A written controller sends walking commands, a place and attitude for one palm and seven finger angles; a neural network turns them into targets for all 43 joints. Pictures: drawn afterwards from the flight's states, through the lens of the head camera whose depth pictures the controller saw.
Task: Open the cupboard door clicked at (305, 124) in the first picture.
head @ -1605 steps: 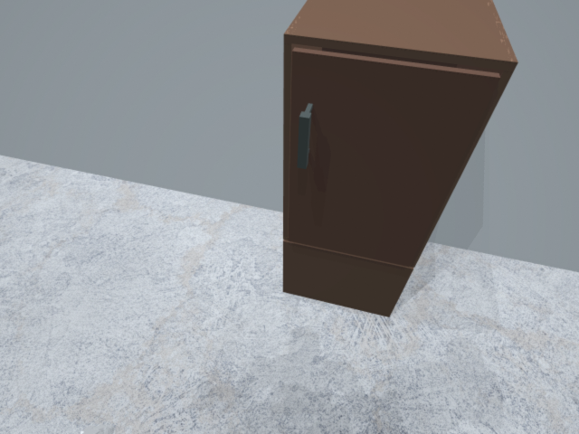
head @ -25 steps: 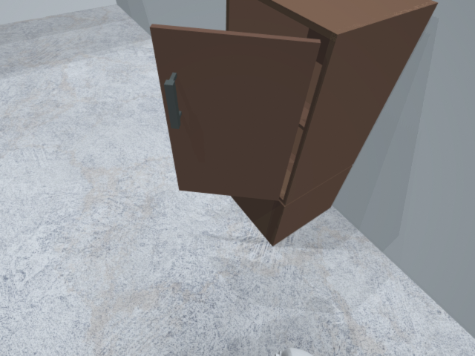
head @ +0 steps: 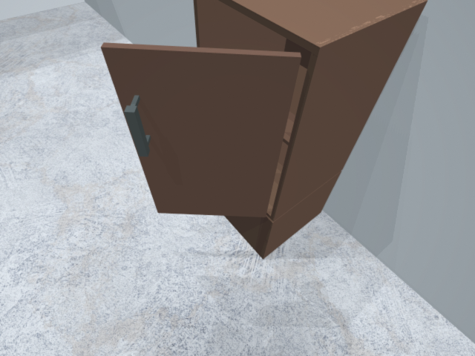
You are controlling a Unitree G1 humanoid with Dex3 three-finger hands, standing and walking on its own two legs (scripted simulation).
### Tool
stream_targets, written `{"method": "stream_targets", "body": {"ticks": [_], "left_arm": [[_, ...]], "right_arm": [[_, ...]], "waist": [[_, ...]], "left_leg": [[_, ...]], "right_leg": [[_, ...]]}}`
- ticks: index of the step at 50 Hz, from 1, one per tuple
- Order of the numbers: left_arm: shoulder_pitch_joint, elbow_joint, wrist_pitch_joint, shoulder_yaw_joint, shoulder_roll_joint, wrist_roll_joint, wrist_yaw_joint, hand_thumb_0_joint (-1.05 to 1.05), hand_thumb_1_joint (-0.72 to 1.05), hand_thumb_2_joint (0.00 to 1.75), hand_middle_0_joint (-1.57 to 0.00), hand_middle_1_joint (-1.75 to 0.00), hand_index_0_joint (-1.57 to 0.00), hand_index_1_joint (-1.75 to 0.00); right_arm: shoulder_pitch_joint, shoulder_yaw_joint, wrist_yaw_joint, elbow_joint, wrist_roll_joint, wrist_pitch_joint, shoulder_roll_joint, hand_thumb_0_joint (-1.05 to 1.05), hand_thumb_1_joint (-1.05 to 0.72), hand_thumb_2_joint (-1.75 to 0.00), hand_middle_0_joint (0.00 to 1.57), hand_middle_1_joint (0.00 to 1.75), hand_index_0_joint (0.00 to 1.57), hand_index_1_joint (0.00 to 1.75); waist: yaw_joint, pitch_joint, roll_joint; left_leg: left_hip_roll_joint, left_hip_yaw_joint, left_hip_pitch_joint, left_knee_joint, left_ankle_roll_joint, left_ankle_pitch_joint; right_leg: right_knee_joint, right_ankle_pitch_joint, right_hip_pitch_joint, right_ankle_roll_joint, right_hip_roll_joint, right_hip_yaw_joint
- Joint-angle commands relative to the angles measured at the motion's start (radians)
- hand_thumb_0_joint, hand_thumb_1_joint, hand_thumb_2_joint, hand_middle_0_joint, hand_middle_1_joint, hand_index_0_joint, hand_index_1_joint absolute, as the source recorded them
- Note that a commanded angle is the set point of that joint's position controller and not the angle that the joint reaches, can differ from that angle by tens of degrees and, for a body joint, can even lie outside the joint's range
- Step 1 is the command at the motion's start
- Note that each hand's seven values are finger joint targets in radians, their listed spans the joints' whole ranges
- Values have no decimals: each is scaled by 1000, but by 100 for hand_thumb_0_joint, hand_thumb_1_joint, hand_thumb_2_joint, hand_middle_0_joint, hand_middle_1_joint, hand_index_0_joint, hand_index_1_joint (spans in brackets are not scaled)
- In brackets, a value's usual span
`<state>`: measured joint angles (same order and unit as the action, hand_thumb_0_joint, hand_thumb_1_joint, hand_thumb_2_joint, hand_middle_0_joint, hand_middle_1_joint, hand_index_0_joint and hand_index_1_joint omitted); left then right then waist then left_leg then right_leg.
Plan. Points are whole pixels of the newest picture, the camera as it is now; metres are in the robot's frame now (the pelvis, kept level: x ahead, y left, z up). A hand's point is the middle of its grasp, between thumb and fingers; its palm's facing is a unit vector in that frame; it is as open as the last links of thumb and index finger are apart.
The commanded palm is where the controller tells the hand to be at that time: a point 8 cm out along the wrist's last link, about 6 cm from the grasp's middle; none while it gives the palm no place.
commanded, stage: come to a stop and stand still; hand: left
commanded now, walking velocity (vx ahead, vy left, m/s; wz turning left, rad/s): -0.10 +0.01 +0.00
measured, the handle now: (140, 126) +0.57 +0.24 +0.02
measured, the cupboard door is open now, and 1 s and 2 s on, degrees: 49 49 49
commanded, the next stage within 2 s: look again from close up in 0.86 s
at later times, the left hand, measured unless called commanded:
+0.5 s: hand out of the picture -0.04 +0.19 -0.17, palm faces +0.02 -0.98 -0.21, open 7.4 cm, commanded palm none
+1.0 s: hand out of the picture -0.04 +0.16 -0.17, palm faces +0.00 -0.98 -0.18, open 7.4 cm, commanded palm none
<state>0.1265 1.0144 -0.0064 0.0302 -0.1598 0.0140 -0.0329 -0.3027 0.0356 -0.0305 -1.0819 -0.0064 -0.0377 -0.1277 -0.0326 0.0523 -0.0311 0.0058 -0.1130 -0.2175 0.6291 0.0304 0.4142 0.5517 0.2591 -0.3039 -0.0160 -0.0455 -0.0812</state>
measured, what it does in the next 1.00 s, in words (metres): steps on the spot: right foot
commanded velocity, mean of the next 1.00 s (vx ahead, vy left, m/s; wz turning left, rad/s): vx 0.00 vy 0.00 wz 0.00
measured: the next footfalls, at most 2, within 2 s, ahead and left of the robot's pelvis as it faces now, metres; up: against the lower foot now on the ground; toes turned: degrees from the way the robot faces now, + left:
right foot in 0.38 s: -0.04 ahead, -0.12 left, +0.00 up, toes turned -1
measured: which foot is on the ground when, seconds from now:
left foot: down 0.00-1.00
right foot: down 0.00-0.08, up 0.10-0.36, down 0.38-1.00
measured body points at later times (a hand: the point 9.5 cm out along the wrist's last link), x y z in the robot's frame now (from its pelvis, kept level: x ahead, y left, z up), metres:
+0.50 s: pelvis -0.04 +0.01 +0.01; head -0.03 +0.01 +0.46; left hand -0.04 +0.25 -0.15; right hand +0.02 -0.22 -0.15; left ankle -0.03 +0.10 -0.73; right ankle -0.08 -0.12 -0.73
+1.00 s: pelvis -0.03 -0.01 +0.01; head -0.02 +0.00 +0.46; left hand -0.03 +0.21 -0.16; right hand -0.08 -0.22 -0.15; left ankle -0.03 +0.10 -0.73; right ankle -0.08 -0.12 -0.73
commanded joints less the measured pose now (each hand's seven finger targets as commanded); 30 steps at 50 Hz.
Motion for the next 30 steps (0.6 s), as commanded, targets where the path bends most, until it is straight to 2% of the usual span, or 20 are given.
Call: {"method": "stream_targets", "body": {"ticks": [1,2,3,4,5,6,7,9,10,11,14,16,17,18,19,20,21,23,27,30], "left_arm": [[62,-34,-5,54,-188,0,-17,0,90,90,-20,-30,-20,-30],[53,-39,-9,50,-173,-6,-12,0,90,90,-20,-30,-20,-30],[63,-54,-15,43,-134,-10,-3,0,90,90,-20,-30,-20,-30],[49,-66,-27,36,-96,-10,-2,0,90,90,-20,-30,-20,-30],[33,-63,-44,38,-104,-2,-4,0,90,90,-20,-30,-20,-30],[43,-57,-47,40,-100,1,-1,0,90,90,-20,-30,-20,-30],[65,-45,-46,43,-100,1,1,0,90,90,-20,-30,-20,-30],[90,-29,-41,35,-88,-4,4,0,90,90,-20,-30,-20,-30],[94,-23,-37,30,-82,-2,7,0,90,90,-20,-30,-20,-30],[86,-22,-36,25,-86,-4,7,0,90,90,-20,-30,-20,-30],[100,-16,-34,17,-95,-5,8,0,90,90,-20,-30,-20,-30],[145,5,-26,12,-98,-3,9,0,90,90,-20,-30,-20,-30],[170,15,-20,10,-106,-2,7,0,90,90,-20,-30,-20,-30],[165,19,-9,8,-126,1,4,0,90,90,-20,-30,-20,-30],[141,14,-4,3,-146,1,5,0,90,90,-20,-30,-20,-30],[133,11,-4,1,-151,0,7,0,90,90,-20,-30,-20,-30],[142,22,6,-1,-143,2,6,0,90,90,-20,-30,-20,-30],[147,32,17,-6,-127,-2,2,0,90,90,-20,-30,-20,-30],[162,46,17,-10,-115,-5,0,0,90,90,-20,-30,-20,-30],[176,60,19,-10,-109,-6,0,0,90,90,-20,-30,-20,-30]], "right_arm": [[-82,23,-8,51,6,3,-90,0,-90,-90,20,30,20,30],[-99,23,-7,44,0,8,-102,0,-90,-90,20,30,20,30],[-75,30,-8,64,-12,12,-156,0,-90,-90,20,30,20,30],[-36,35,-7,89,-18,13,-198,0,-90,-90,20,30,20,30],[-1,31,-16,96,-22,17,-183,0,-90,-90,20,30,20,30],[13,24,-26,102,-24,24,-178,0,-90,-90,20,30,20,30],[37,18,-29,107,-24,29,-176,0,-90,-90,20,30,20,30],[62,12,-28,110,-21,36,-181,0,-90,-90,20,30,20,30],[62,12,-28,106,-19,39,-176,0,-90,-90,20,30,20,30],[53,13,-27,102,-16,41,-184,0,-90,-90,20,30,20,30],[50,18,-20,84,-13,41,-201,0,-90,-90,20,30,20,30],[66,19,-15,77,-6,41,-197,0,-90,-90,20,30,20,30],[80,16,-12,78,0,41,-191,0,-90,-90,20,30,20,30],[80,15,-8,81,5,39,-168,0,-90,-90,20,30,20,30],[72,13,0,79,6,35,-157,0,-90,-90,20,30,20,30],[68,12,6,73,2,36,-150,0,-90,-90,20,30,20,30],[64,12,6,64,-1,37,-151,0,-90,-90,20,30,20,30],[44,12,6,46,1,44,-157,0,-90,-90,20,30,20,30],[37,2,7,12,-3,46,-138,0,-90,-90,20,30,20,30],[20,-4,6,-8,-3,46,-128,0,-90,-90,20,30,20,30]], "waist": [[17,-146,-123],[6,-156,-56],[20,-143,117],[18,-84,262],[14,-26,254],[24,3,212],[37,6,183],[48,-28,154],[45,-38,138],[33,-54,161],[25,-61,172],[43,-53,136],[51,-44,101],[36,-21,32],[16,6,5],[11,21,65],[13,-29,-29],[13,-68,-114],[20,8,4],[26,22,3]], "left_leg": [[32,57,-42,-119,2,-65],[62,62,63,-209,-10,-267],[193,204,96,-248,-71,-466],[317,299,-13,-336,-166,-532],[324,302,-47,-362,-212,-528],[312,292,-55,-339,-224,-594],[299,257,-23,-312,-224,-665],[267,210,37,-290,-216,-711],[257,190,73,-282,-208,-734],[257,194,89,-287,-205,-729],[256,207,95,-301,-196,-617],[224,188,61,-280,-159,-520],[184,179,33,-261,-123,-410],[132,155,17,-253,-80,-285],[95,131,35,-268,-54,-168],[82,132,63,-286,-50,-171],[92,123,97,-256,-53,-249],[99,116,125,-247,-55,-301],[94,114,87,-286,-49,-249],[92,115,73,-295,-48,-230]], "right_leg": [[-55,-817,206,-156,-262,207],[-25,-628,119,-100,-205,165],[24,-307,7,-23,-91,83],[153,118,-22,23,0,14],[322,273,-67,21,26,75],[405,275,-105,13,22,122],[443,255,-124,12,19,134],[398,228,-99,23,14,121],[343,220,-89,26,12,105],[293,221,-60,30,8,99],[141,191,12,28,4,72],[-31,64,92,24,2,70],[-140,-36,125,17,-8,104],[-196,-104,104,-4,-51,178],[-219,-58,38,-23,-96,207],[-210,-41,-6,-26,-95,206],[-195,-110,20,-15,-68,197],[-202,-158,56,-6,-73,185],[-231,-71,40,-10,-64,190],[-248,-45,52,-14,-60,186]]}}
